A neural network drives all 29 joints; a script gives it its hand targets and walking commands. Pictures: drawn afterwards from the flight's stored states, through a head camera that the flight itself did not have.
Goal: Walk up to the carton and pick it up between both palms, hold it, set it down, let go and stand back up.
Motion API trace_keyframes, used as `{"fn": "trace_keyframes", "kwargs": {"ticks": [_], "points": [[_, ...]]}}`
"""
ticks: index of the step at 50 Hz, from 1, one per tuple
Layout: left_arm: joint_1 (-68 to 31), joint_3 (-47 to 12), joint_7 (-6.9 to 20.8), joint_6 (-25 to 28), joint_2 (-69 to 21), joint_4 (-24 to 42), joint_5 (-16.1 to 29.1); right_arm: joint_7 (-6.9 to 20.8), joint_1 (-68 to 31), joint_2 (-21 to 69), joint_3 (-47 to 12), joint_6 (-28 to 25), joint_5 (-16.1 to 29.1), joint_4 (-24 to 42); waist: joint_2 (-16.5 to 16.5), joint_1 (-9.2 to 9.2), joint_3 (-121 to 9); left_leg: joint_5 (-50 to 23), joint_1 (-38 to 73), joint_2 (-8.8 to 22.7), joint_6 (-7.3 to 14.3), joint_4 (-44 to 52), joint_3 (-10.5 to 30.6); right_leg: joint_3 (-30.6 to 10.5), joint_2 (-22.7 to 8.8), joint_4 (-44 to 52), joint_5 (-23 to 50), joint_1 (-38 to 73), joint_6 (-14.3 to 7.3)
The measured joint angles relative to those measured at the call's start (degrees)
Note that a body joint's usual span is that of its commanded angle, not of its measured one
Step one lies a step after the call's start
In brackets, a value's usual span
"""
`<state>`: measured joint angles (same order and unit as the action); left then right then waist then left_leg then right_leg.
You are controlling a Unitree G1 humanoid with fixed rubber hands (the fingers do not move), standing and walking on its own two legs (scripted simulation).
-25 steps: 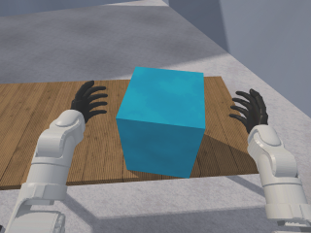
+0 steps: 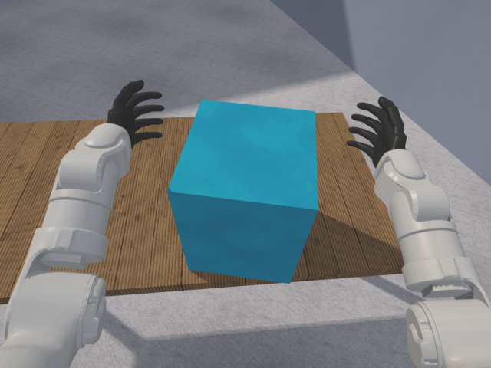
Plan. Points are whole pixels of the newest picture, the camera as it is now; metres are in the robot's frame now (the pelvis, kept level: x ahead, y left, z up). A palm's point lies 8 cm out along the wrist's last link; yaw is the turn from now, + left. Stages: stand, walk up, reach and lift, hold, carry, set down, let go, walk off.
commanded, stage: reach and lift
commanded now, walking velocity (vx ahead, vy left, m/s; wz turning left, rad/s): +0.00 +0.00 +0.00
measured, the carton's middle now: (247, 195) +0.42 -0.05 +0.03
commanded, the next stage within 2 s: none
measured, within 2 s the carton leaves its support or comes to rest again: neither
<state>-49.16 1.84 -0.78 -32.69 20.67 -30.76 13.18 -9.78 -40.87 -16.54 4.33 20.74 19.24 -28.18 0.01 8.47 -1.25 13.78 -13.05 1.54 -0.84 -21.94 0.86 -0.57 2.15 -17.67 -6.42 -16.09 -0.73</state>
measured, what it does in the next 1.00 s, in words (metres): stands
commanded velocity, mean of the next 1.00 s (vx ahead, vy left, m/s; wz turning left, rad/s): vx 0.00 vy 0.00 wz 0.00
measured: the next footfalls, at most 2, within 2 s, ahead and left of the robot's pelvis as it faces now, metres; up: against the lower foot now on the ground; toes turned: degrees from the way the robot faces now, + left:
none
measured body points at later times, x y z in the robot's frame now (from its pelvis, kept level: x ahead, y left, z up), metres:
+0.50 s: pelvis +0.01 +0.01 +0.00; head +0.04 +0.03 +0.45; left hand +0.50 +0.12 +0.18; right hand +0.43 -0.25 +0.18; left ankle -0.03 +0.13 -0.75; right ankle +0.02 -0.11 -0.75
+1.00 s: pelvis -0.02 -0.01 -0.02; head +0.05 +0.01 +0.43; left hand +0.47 +0.11 +0.07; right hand +0.41 -0.23 +0.08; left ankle -0.03 +0.13 -0.75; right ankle +0.02 -0.11 -0.75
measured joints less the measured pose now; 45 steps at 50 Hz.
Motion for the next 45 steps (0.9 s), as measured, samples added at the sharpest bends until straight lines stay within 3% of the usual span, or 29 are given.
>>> {"fn": "trace_keyframes", "kwargs": {"ticks": [5, 14, 20, 25, 29, 37, 45], "points": [[-3.09, -0.72, 0.11, 0.92, 0.51, -3.27, -0.11, -0.37, -3.82, -0.21, 0.53, -0.5, -0.48, -2.68, 0.13, 0.92, -1.03, 0.12, -0.93, -0.17, 0.1, -0.29, 0.56, 0.49, -0.17, 0.15, -0.08, -0.54, 0.11], [-9.2, -2.95, -1.62, 3.31, -0.45, -11.53, -0.92, 1.74, -11.5, -1.44, -0.21, -2.0, 0.44, -14.7, 0.54, 1.15, -4.04, 0.72, -3.24, 0.01, 0.21, -1.35, 0.44, 0.32, 0.04, 0.5, 0.16, -2.29, 0.25], [-15.44, -3.77, -1.82, 6.39, -1.43, -23.07, -1.4, 1.88, -15.9, -0.8, 0.8, -3.9, -1.53, -24.21, 0.39, 1.37, -4.07, 1.12, -4.18, 0.02, 0.29, -2.36, 0.92, 0.8, 0.05, 0.43, 0.14, -2.66, 0.32], [-12.31, -3.02, -1.99, 8.8, -2.84, -20.83, -2.12, 0.88, -12.57, 0.17, -0.49, -7.24, -1.5, -21.15, 0.02, 1.06, -4.68, 0.99, -5.0, 0.08, 0.26, -2.33, 0.93, 0.83, 0.1, 0.95, 0.51, -3.28, 0.37], [-10.36, -2.02, -1.84, 10.61, -4.79, -24.58, -4.56, 1.25, -11.42, 1.25, -1.19, -8.88, -2.64, -25.01, -0.07, 0.78, -3.71, 1.12, -4.12, 0.03, 0.32, -2.48, 1.05, 0.96, 0.07, 0.87, 0.43, -2.34, 0.36], [-4.55, -4.09, -4.0, 19.88, -7.21, -27.43, -3.16, 0.4, -6.38, 5.43, 2.17, -14.25, -6.96, -24.06, -0.3, -0.3, -6.3, 0.57, -9.72, -0.31, 0.26, -3.7, 0.74, 0.71, -0.26, -1.44, 0.5, -8.57, 0.38], [-8.32, -5.95, -4.49, 30.19, -7.56, -38.65, -1.99, 1.2, -8.99, 7.54, 3.68, -18.89, -9.96, -31.07, -0.21, -0.33, -9.5, 0.81, -16.85, -0.14, -0.29, -6.86, 0.87, 0.96, -0.08, -5.24, -0.01, -16.05, -0.15]]}}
